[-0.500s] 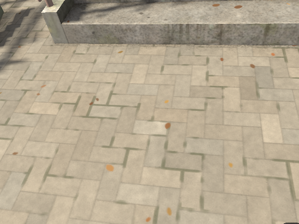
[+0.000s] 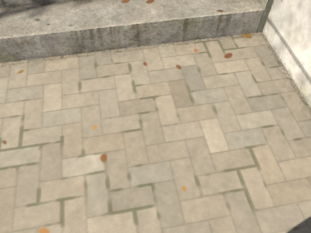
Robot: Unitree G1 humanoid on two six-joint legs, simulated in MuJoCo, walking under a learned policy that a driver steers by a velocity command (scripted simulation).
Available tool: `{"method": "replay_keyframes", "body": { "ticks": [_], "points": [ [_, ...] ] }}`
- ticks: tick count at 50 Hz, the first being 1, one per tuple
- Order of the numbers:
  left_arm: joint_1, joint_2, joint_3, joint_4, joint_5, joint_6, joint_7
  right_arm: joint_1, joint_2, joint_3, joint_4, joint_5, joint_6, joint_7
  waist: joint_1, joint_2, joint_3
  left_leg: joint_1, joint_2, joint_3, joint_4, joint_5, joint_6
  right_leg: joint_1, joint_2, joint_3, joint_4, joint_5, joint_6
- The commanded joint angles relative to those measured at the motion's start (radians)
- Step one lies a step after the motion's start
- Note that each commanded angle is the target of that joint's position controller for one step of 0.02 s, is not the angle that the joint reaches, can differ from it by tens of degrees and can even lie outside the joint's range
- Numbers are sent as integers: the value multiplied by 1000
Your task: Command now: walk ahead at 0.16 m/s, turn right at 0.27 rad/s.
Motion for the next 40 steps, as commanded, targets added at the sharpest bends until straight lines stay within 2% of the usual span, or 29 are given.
{"method": "replay_keyframes", "body": {
  "ticks": [1,3,5,6,7,8,9,10,11,12,14,16,19,21,22,23,24,25,26,27,29,30,32,33,35,37,38,39,40],
  "points": [
    [63,9,-8,-50,6,-10,-20,-103,-162,-30,-63,18,-4,-9,45,149,-144,7,235,-76,-69,654,188,182,-1,-17,-182,174,-10],
    [16,30,-4,-69,7,-11,-30,-78,-177,-30,-43,28,5,-8,33,139,-144,37,244,-83,-37,589,169,215,10,-19,-265,203,-25],
    [13,48,5,-76,13,-11,-34,-79,-189,-28,-30,41,13,-7,53,128,-138,42,243,-90,35,506,140,282,27,-32,-378,245,-56],
    [33,61,12,-67,19,-12,-31,-70,-178,-23,-21,42,16,-6,66,111,-147,24,218,-83,94,452,113,364,47,-48,-446,308,-77],
    [56,107,27,-67,24,-12,-21,-23,-147,-11,-6,29,14,-4,69,58,-171,-16,166,-55,190,373,65,472,13,-8,-488,500,-108],
    [91,184,37,-86,41,-8,-8,21,-96,12,-20,-15,9,1,53,-104,-265,-139,86,7,391,28,-5,654,-192,195,-436,929,-187],
    [78,120,6,-92,51,-5,-6,95,-50,36,-6,-16,22,4,35,-222,-367,-231,44,-69,569,-469,-54,716,-349,388,-460,949,-349],
    [69,53,-13,-82,36,-6,-19,59,-115,21,0,6,42,4,56,-146,-350,-253,66,-127,628,-515,-71,662,-309,380,-494,773,-349],
    [33,55,-14,-72,27,-10,-26,18,-138,13,-8,18,57,1,51,-116,-273,-302,76,-126,657,-490,-77,620,-261,324,-514,661,-310],
    [-6,73,-9,-68,25,-11,-28,6,-138,10,2,16,70,-9,42,-77,-232,-312,88,-127,643,-448,-81,566,-233,291,-534,580,-278],
    [-82,92,-3,-64,29,-9,-25,17,-133,7,15,8,92,-24,6,-80,-185,-213,90,-117,573,-354,-100,410,-192,220,-570,509,-248],
    [-108,72,-5,-52,35,-8,-19,44,-101,15,35,8,98,-31,-4,-91,-190,-124,75,-93,483,-271,-103,351,-160,166,-580,457,-242],
    [-125,45,-13,-23,27,-5,-14,38,-81,20,47,1,100,-30,-6,-91,-191,-24,60,-73,298,-98,-84,318,-136,139,-574,275,-223],
    [-95,14,-23,10,20,-4,-17,36,-81,25,49,-22,98,-23,-13,-61,-164,64,60,-80,131,65,-50,268,-82,113,-567,28,-145],
    [-64,5,-26,30,28,-4,-17,19,-121,21,35,-29,97,-24,12,-7,-120,54,124,-151,81,72,-17,240,-41,89,-536,-90,-96],
    [-32,-3,-24,27,34,-2,-18,-27,-175,9,38,-12,97,-28,70,126,-66,-80,146,-165,68,-112,27,284,23,24,-527,-89,-53],
    [-67,3,-25,33,38,1,-12,-64,-134,18,33,-12,90,-26,52,154,-39,-192,131,-177,18,-278,34,378,37,3,-485,-15,-32],
    [-80,16,-18,36,30,1,-6,-76,-109,27,35,-19,81,-26,51,155,-27,-227,125,-176,-5,-299,17,420,34,2,-461,44,-34],
    [-76,16,-15,47,28,3,1,-81,-107,29,41,-20,70,-26,54,150,-32,-225,116,-167,-3,-254,1,443,26,6,-454,91,-42],
    [-66,24,-12,57,29,5,5,-74,-104,31,47,-15,60,-25,48,142,-32,-199,108,-157,10,-195,-8,439,22,14,-454,137,-48],
    [-43,20,-8,83,22,5,6,-7,-125,24,77,1,55,-29,28,134,-59,-144,99,-157,14,-308,14,405,60,-31,-411,-10,-54],
    [-41,17,-5,89,15,1,5,14,-148,16,81,7,59,-32,17,153,-39,-128,119,-195,-4,-408,45,343,86,-63,-366,-106,-53],
    [-67,6,-2,84,0,-20,-2,55,-183,4,81,14,60,-38,-10,205,30,-70,242,-365,-96,-574,131,183,99,-110,-249,-137,-54],
    [-85,-1,-3,78,-9,-35,-7,66,-197,-3,84,21,54,-41,-18,224,70,-57,306,-450,-126,-578,175,130,70,-94,-215,-116,-66],
    [-87,-5,-2,81,-16,-63,-19,63,-186,-6,84,26,38,-42,-10,220,90,-9,343,-475,-124,-449,202,90,27,-65,-226,-128,-93],
    [5,-4,5,127,-21,-80,-30,-2,-173,-7,68,39,36,-34,54,190,53,-63,280,-359,-74,-311,159,296,42,-95,-422,-47,-115],
    [94,19,19,174,-16,-80,-30,-29,-157,-4,60,37,36,-30,89,167,8,-132,226,-287,-9,-209,126,471,61,-93,-454,49,-111],
    [196,78,41,204,-12,-80,-24,-63,-115,8,42,31,29,-28,129,59,-33,-221,143,-172,183,-73,71,604,-21,51,-520,24,-142],
    [305,185,70,226,-11,-81,-27,-83,-67,21,0,19,12,-29,150,-226,-85,-422,-1,-26,521,-139,-8,780,-211,415,-651,-21,-255]
  ]
}}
